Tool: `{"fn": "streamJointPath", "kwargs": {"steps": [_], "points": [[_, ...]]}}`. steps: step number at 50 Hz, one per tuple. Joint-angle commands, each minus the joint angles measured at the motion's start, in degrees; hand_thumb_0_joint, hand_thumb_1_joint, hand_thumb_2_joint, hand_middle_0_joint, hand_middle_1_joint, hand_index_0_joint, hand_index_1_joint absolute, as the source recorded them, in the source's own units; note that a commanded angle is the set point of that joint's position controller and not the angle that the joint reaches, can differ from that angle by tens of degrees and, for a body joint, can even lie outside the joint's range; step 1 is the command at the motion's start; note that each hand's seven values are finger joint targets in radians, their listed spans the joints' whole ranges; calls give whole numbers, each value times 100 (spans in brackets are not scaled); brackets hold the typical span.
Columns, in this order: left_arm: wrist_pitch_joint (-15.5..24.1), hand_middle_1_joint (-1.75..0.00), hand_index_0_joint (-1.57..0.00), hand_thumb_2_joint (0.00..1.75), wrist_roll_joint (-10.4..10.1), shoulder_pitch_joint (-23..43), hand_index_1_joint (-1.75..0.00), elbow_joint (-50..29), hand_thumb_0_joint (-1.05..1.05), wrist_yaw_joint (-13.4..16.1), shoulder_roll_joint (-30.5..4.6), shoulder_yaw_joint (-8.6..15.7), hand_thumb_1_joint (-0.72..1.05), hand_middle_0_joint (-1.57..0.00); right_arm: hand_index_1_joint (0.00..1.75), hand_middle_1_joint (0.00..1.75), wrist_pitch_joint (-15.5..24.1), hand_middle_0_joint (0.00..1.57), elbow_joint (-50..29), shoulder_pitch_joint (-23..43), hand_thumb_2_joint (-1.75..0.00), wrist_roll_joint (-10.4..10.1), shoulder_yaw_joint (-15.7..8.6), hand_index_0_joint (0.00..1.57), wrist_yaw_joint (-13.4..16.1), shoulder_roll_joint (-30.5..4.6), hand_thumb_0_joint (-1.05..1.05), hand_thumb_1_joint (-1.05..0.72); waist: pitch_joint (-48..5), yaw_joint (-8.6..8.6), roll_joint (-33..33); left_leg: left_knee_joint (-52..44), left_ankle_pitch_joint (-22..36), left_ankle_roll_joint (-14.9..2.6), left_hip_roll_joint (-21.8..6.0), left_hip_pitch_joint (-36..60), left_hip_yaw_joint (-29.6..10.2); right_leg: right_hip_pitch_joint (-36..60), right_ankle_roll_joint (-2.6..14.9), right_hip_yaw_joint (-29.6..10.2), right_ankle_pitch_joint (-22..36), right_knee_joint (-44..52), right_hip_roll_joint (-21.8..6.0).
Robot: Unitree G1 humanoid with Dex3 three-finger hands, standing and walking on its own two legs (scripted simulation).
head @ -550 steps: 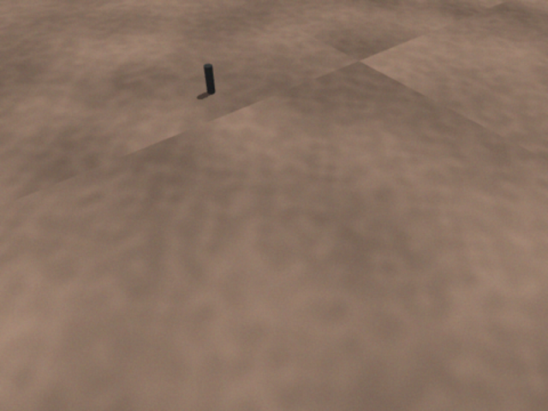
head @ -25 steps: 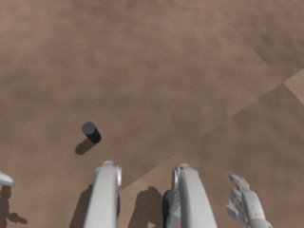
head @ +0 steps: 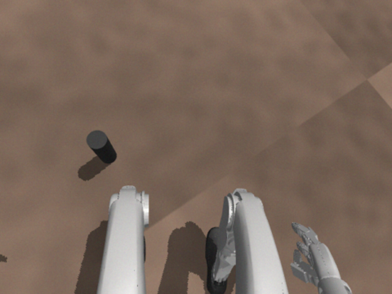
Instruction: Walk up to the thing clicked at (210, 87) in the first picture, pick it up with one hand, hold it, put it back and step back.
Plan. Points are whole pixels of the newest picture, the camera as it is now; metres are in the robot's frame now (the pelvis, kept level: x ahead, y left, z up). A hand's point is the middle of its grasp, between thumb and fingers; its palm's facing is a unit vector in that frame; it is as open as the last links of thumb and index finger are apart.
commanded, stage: go down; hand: left
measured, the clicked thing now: (103, 148) +0.45 +0.26 -0.36
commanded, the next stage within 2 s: approach in 0.84 s
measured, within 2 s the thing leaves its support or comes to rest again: neither
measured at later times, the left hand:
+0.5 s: hand out of the picture +0.35 +0.42 -0.05, palm faces +0.20 -0.98 -0.09, open 17.7 cm
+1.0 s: hand out of the picture +0.36 +0.43 -0.06, palm faces +0.21 -0.98 -0.07, open 17.7 cm
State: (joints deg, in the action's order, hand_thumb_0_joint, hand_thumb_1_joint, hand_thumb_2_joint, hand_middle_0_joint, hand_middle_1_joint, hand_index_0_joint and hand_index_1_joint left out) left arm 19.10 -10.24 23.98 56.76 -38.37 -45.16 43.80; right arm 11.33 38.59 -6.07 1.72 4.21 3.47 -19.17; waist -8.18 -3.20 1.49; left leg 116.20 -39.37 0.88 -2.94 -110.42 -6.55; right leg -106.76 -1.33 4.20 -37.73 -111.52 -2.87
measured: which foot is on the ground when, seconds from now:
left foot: down 0.00-1.00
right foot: down 0.00-1.00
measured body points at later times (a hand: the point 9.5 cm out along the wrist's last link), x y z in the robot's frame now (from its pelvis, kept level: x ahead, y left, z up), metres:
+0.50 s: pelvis -0.01 +0.00 -0.05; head +0.19 +0.07 +0.35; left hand +0.33 +0.48 -0.04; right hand +0.16 -0.27 -0.14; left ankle +0.07 +0.13 -0.42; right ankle +0.09 -0.14 -0.42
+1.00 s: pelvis -0.01 +0.00 -0.07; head +0.20 +0.08 +0.33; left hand +0.34 +0.48 -0.05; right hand +0.15 -0.27 -0.16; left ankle +0.07 +0.13 -0.42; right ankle +0.09 -0.14 -0.42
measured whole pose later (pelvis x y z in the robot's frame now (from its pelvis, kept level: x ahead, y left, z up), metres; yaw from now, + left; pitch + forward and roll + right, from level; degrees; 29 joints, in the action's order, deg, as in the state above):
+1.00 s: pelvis -0.01 +0.00 -0.07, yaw -1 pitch +32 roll -8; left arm 20.0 -11.1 32.2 61.8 -43.1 -52.7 48.4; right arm 10.5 38.5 -5.9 2.4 6.8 1.9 -20.5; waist -5.5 -4.6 2.4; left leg 128.1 -39.6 0.5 -2.1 -121.0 -7.8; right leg -116.6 -1.9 3.9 -38.0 -122.8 -2.8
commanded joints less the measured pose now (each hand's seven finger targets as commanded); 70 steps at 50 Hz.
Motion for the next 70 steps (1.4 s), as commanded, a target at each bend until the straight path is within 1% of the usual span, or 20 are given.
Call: {"fn": "streamJointPath", "kwargs": {"steps": [1, 11, 15, 20, 22, 23, 27, 30, 34, 40, 43, 46, 48, 50, 55, 57, 61, 63, 66, 70], "points": [[359, -8, -4, 8, -247, 970, -8, -974, 0, -54, -2408, 511, -61, -4, 30, 30, 191, 20, -349, -595, -90, -38, -443, 20, 127, -1312, 0, -89, -3221, 246, -1544, -1651, 958, -137, 62, 2710, 50, 1099, 347, 61, 756, 790, 231], [343, -8, -4, 7, -276, 1279, -8, -806, 0, -194, -2787, 625, -61, -4, 30, 30, 170, 20, -332, -610, -90, -4, -380, 20, 104, -1383, 0, -89, -3200, 223, -1359, -1270, 597, -200, 104, 2069, 208, 1047, 317, 73, 495, 616, 261], [342, -8, -4, 7, -309, 1288, -8, -802, 0, -232, -2958, 741, -61, -4, 30, 30, 171, 20, -329, -620, -90, -2, -346, 20, 90, -1389, 0, -89, -3287, 276, -1309, -1120, 684, -210, 115, 1940, 273, 1132, 310, 66, 531, 544, 266], [310, -8, -5, 6, -291, 1320, -7, -667, 0, -279, -2866, 657, -61, -4, 30, 30, 166, 20, -304, -648, -90, -1, -333, 20, 81, -1417, 0, -89, -3195, 202, -1400, -1070, 708, -188, 102, 1945, 211, 897, 323, 128, 569, 372, 271], [326, -8, -5, 6, -297, 1465, -7, -835, 0, -283, -3070, 740, -61, -4, 30, 30, 163, 20, -315, -671, -90, -7, -334, 20, 77, -1427, 0, -90, -3331, 235, -1460, -1025, 735, -191, 114, 1962, 230, 902, 328, 110, 578, 371, 268], [313, -8, -5, 5, -310, 1371, -7, -767, 0, -297, -2984, 725, -61, -4, 30, 30, 161, 20, -305, -697, -90, 4, -327, 20, 78, -1438, 0, -90, -3352, 248, -1554, -995, 904, -167, 112, 2075, 228, 892, 337, 109, 709, 312, 261], [315, -7, -4, 6, -297, 1455, -6, -716, 0, -314, -2858, 643, -61, -4, 30, 30, 155, 20, -287, -677, -90, -14, -349, 20, 70, -1460, 0, -89, -3179, 167, -1609, -1046, 705, -162, 97, 2098, 97, 532, 342, 170, 605, 200, 252], [339, -8, -4, 7, -302, 1559, -7, -853, 0, -316, -3049, 726, -61, -4, 30, 30, 138, 20, -298, -672, -90, -12, -332, 20, 55, -1471, 0, -89, -3213, 236, -1677, -1019, 672, -156, 95, 2085, 94, 518, 343, 161, 572, 150, 246], [326, -7, -4, 5, -330, 1501, -6, -708, 0, -340, -2931, 712, -61, -4, 30, 30, 134, 20, -303, -690, -90, -23, -323, 20, 35, -1475, 0, -90, -3066, 160, -1624, -989, 643, -163, 101, 2028, 61, 352, 344, 185, 551, 100, 244], [369, -7, -5, 4, -331, 1560, -6, -650, 0, -387, -3037, 798, -61, -4, 30, 30, 90, 20, -282, -744, -90, 15, -290, 20, 8, -1495, 0, -90, -3293, 146, -1599, -739, 1143, -155, 130, 2067, 155, 517, 347, 158, 855, 4, 227], [382, -7, -5, 5, -317, 1694, -6, -557, 0, -394, -3095, 762, -61, -4, 30, 30, 83, 20, -310, -646, -90, 7, -292, 20, -4, -1503, 0, -90, -2956, 121, -1527, -799, 522, -196, 110, 1744, 143, 341, 330, 165, 425, 42, 249], [418, -7, -5, 5, -307, 1686, -7, -568, 0, -412, -3200, 858, -61, -4, 30, 30, 77, 20, -295, -688, -90, 15, -274, 20, -27, -1551, 0, -90, -3113, 165, -1722, -817, 661, -156, 101, 1958, 65, 291, 340, 205, 568, -120, 236], [437, -7, -7, 0, -325, 1811, -7, -559, 0, -439, -3295, 882, -61, -8, 30, 30, 68, 20, -311, -665, -90, 17, -230, 20, -38, -1525, 0, -90, -3074, 119, -1627, -699, 765, -163, 107, 1834, 110, 293, 338, 180, 602, -127, 238], [500, -7, -8, 0, -418, 1731, -7, -229, 0, -498, -3033, 836, -61, -8, 30, 30, 86, 20, -304, -612, -90, 31, -207, 20, -53, -1519, 0, -91, -2875, -4, -1431, -548, 715, -189, 123, 1575, 119, 205, 332, 199, 544, -167, 251], [1003, -8, -8, 0, -614, 1834, -7, 358, 0, -551, -2747, 718, -61, -7, 30, 30, 148, 20, -308, -467, -89, 124, -86, 20, -107, -1572, 0, -90, -2379, -196, -977, -97, 378, -243, 123, 976, 187, 90, 293, 263, 276, -235, 328], [1256, -9, -8, 0, -693, 1847, -8, 542, 0, -556, -2529, 636, -61, -7, 30, 30, 175, 20, -312, -422, -89, 191, -9, 20, -147, -1612, 0, -90, -2426, -285, -951, 66, 533, -213, 111, 969, 173, 165, 286, 318, 423, -350, 349], [1704, -10, -7, 1, -742, 1968, -9, 835, 0, -459, -2430, 527, -61, -6, 30, 30, 168, 20, -319, -308, -89, 324, 108, 20, -211, -1718, 0, -90, -2420, -356, -977, 386, 586, -181, 82, 874, 136, 100, 286, 416, 495, -610, 387], [1906, -10, -8, 1, -683, 2010, -9, 839, 0, -364, -2479, 506, -61, -6, 30, 30, 134, 20, -308, -217, -89, 420, 168, 20, -245, -1790, 0, -90, -2406, -376, -1242, 465, 651, -127, 54, 995, 84, -29, 305, 486, 546, -793, 394], [2226, -10, -8, 0, -575, 2053, -8, 679, 0, -196, -2964, 747, -61, -6, 30, 30, 25, 20, -323, -54, -89, 552, 303, 20, -305, -1851, 0, -90, -2560, -256, -1518, 658, 874, -82, 21, 1087, 71, 46, 309, 529, 691, -1017, 426], [2674, -11, -8, 2, -541, 1871, -10, 572, 0, -85, -2980, 842, -61, -7, 30, 30, -149, 20, -384, 268, -90, 745, 468, 20, -373, -1991, 0, -91, -2556, -335, -2016, 754, 1126, 16, -47, 1407, -61, -19, 319, 696, 890, -1376, 450]]}}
